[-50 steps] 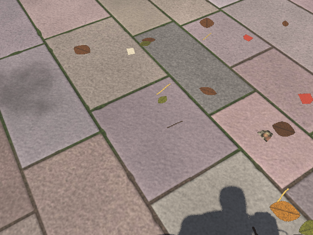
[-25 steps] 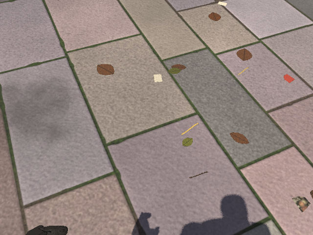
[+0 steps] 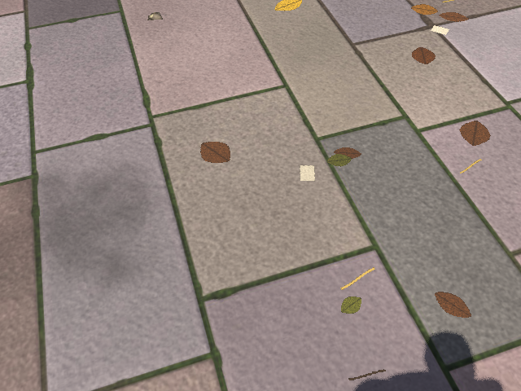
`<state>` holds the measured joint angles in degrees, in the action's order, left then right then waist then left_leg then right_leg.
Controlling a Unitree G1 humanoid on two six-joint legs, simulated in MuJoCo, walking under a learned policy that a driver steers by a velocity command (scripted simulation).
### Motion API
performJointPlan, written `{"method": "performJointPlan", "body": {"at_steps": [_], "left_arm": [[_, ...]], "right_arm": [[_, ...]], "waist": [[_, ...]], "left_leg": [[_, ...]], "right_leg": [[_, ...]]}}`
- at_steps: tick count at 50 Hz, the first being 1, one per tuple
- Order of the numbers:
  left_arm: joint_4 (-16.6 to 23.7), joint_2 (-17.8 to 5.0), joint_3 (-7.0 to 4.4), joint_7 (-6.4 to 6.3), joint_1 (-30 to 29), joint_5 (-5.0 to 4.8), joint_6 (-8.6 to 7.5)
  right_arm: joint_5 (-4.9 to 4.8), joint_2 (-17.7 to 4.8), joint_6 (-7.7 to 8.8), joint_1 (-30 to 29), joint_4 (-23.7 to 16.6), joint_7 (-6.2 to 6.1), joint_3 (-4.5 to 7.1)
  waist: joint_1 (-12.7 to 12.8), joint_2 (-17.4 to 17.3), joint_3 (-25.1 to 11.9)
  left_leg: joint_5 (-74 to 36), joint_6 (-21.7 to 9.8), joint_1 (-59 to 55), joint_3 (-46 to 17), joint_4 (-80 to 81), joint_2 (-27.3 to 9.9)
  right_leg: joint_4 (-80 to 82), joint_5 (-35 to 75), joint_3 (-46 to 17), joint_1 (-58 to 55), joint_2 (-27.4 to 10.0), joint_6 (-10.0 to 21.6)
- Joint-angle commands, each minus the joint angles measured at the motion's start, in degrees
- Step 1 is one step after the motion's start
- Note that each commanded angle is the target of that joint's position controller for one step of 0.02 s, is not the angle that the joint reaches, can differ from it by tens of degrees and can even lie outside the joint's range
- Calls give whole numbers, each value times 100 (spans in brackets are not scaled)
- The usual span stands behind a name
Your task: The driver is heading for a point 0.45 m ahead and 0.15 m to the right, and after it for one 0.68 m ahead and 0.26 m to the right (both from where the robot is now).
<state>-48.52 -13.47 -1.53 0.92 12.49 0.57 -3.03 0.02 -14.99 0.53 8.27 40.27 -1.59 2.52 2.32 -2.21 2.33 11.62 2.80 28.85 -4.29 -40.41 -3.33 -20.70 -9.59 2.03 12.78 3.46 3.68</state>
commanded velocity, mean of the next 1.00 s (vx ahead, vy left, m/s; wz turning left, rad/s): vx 0.04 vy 0.00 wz -0.38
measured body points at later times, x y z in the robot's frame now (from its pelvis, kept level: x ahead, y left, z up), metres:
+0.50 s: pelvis +0.04 -0.01 -0.02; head +0.06 -0.04 +0.42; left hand +0.20 +0.26 -0.12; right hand +0.15 -0.31 -0.14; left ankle +0.08 +0.15 -0.73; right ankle +0.03 -0.09 -0.75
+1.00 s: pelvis +0.05 +0.00 +0.00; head +0.07 -0.03 +0.45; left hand +0.30 +0.19 -0.09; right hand +0.08 -0.33 -0.10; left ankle +0.12 +0.12 -0.72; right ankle +0.03 -0.09 -0.74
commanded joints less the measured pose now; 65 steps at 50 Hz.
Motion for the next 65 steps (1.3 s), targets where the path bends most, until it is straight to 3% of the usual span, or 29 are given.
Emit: {"method": "performJointPlan", "body": {"at_steps": [1, 4, 5, 6, 7, 8, 11, 14, 16, 18, 22, 23, 24, 25, 26, 28, 29, 37, 42, 46, 48, 51, 52, 53, 54, 55, 56, 58, 65], "left_arm": [[287, -911, -195, -31, -280, -27, 1], [177, -693, -100, -28, -205, -69, 33], [157, -595, -64, -19, 32, 52, 0], [50, -501, -45, 8, 550, 65, -20], [42, -469, -2, -6, 357, 26, 23], [134, -632, -31, -22, -56, -16, 92], [363, -883, -135, -92, -281, -75, 267], [514, -818, -192, -109, -253, -114, 334], [585, -758, -239, -73, -238, -117, 419], [671, -745, -280, -36, -293, -163, 526], [445, -744, -384, 30, 365, -101, 644], [507, -942, -457, 15, 389, -42, 633], [771, -1757, -613, -86, 296, -7, 589], [898, -1759, -544, -35, 475, 255, 459], [950, -1629, -510, -32, 211, 243, 340], [1056, -1354, -449, -127, -297, -34, 282], [1077, -1296, -421, -181, -369, -102, 304], [1213, -1291, -455, -356, 88, -122, 421], [1372, -1347, -513, -351, -30, -101, 484], [1499, -1366, -545, -313, -135, -103, 532], [1548, -1277, -511, -294, -199, -121, 544], [1500, -1067, -393, -275, -250, -143, 550], [1448, -870, -315, -276, -86, -102, 511], [1394, -514, -193, -255, 111, -31, 459], [1675, -732, -273, -273, -94, -172, 357], [1664, -1149, -382, -293, -310, -161, 254], [1556, -1310, -440, -270, -266, -153, 216], [1439, -1168, -432, -191, -185, -67, 172], [1696, -487, -195, -33, -1134, -138, -100]], "right_arm": [[8, -457, -23, 245, -202, -14, 146], [110, -559, 9, 194, -190, -22, 186], [136, -824, 9, 176, -246, -60, 235], [99, -954, -36, 28, -247, -87, 272], [53, -621, -62, -77, -239, -57, 228], [46, -524, -70, -142, -260, -32, 226], [50, -843, -32, 83, -204, -88, 351], [33, -908, -52, 406, -129, -176, 411], [23, -916, -65, 210, -188, -244, 414], [58, -1029, -56, -25, -226, -270, 445], [-109, -944, -136, -682, -171, -237, 443], [-71, -722, -172, -315, -30, -203, 408], [149, -403, -201, -289, -235, -181, 296], [107, -529, -151, -795, -402, -217, 320], [4, -703, -140, -774, -342, -240, 374], [50, -821, -153, -540, -94, -313, 445], [69, -828, -148, -458, -59, -327, 459], [-29, -622, -33, -584, -90, -228, 379], [-41, -646, 45, -659, -85, -142, 365], [-69, -699, 156, -631, -85, -52, 364], [-100, -742, 203, -445, -29, 22, 358], [-95, -595, 292, -137, 87, 119, 318], [-39, -654, 326, 57, 141, 118, 322], [80, -858, 358, 517, 194, 111, 323], [213, -1495, 375, 925, 375, 160, 470], [148, -1349, 442, 642, 323, 173, 465], [33, -1068, 459, 438, 267, 126, 381], [-63, -895, 429, 421, 273, 66, 296], [-93, -1065, 415, 1102, 453, 69, 272]], "waist": [[-203, 766, -811], [-295, 539, -628], [-105, 125, -759], [207, -494, -882], [42, -543, -879], [-142, -381, -588], [-230, -385, -516], [-305, -695, -894], [-297, -999, -972], [-285, -750, -854], [151, -514, -765], [53, 272, -585], [-139, 2176, -343], [256, 1823, -764], [82, 1187, -632], [-159, 653, -546], [-222, 688, -591], [-83, 867, -691], [-49, 1022, -541], [-26, 1066, -648], [-45, 1060, -859], [-279, 1025, -602], [-324, 765, -599], [-373, -112, -810], [-390, -1103, -315], [-377, -869, 255], [-310, -705, 389], [-298, -624, 244], [-791, -598, 192]], "left_leg": [[-323, -67, -1105, 119, 526, 58], [-1488, -345, -1934, -4, 1745, -44], [-2623, -509, -2399, -382, 1553, -463], [-2648, -816, -2758, -563, 1320, -699], [-1645, -807, -2461, -420, 1322, -536], [-1139, -675, -2268, -294, 1331, -319], [-1576, -740, -2214, -270, 1245, -435], [-2773, -1251, -2573, -816, 1312, -1214], [-3118, -1606, -2460, -1190, 1484, -1790], [-2864, -1605, -2128, -1059, 1664, -1912], [-1270, -832, -1032, 298, 1074, -1146], [-32, -413, -461, 823, 201, -744], [2416, 214, 1000, 1187, -1573, 135], [2909, 126, 1093, 131, -2574, 396], [2490, 34, 1202, -77, -2935, 290], [1533, 2, 1295, -146, -2785, 115], [1254, 38, 1111, -163, -2720, 112], [653, 274, 948, -259, -1545, 382], [733, 291, 348, -320, -666, 480], [895, 216, -135, -341, -148, 568], [822, 113, -565, -215, 268, 523], [116, -176, -1806, 124, 1686, 516], [175, -344, -2430, -102, 1937, 200], [923, -734, -3081, -1238, 2288, -797], [2162, -1528, -2913, -2983, 2894, -1601], [2944, -1813, -2497, -3394, 3082, -1843], [2826, -1651, -2446, -2936, 3104, -1589], [2193, -1376, -2671, -2219, 3145, -1186], [193, -1339, -2302, -802, 3254, -720]], "right_leg": [[287, 2661, -801, -97, -1489, 832], [-32, 1075, -851, 159, -1170, 365], [-309, 345, -673, 410, -853, 111], [-302, -613, -470, 767, -511, -81], [-276, -764, -330, 566, -450, -187], [-382, -610, -321, 707, -401, -207], [-988, 41, -418, 954, -368, -137], [-1970, -290, -271, 1296, -292, -268], [-2813, -1958, -154, 1459, -305, -332], [-3145, -2447, -229, 1476, -530, -338], [-1382, -353, 233, -77, -226, -135], [-667, 365, -415, -446, -438, 98], [33, 2286, -2923, -801, -2066, 919], [378, 2143, -3686, -522, -2517, 1684], [314, 1739, -3238, -510, -2288, 1569], [122, 1351, -2576, -580, -1798, 969], [106, 1472, -2387, -514, -1644, 846], [151, 1190, -2528, -1037, -1362, 819], [187, 496, -2894, -582, -1202, 852], [10, 958, -3236, -543, -1161, 906], [45, 68, -3279, -496, -1098, 891], [25, -1821, -3203, 324, -726, 658], [-307, -2335, -2971, 781, -497, 419], [-1775, -2694, -2183, 1388, 53, 75], [-2718, -2743, -1359, 2646, 653, -79], [-3474, -2240, -1449, 3128, 132, -197], [-3688, -1725, -1412, 3198, -21, -272], [-3773, -1061, -1052, 3212, -268, -463], [-1963, 89, -185, 2232, -522, -617]]}}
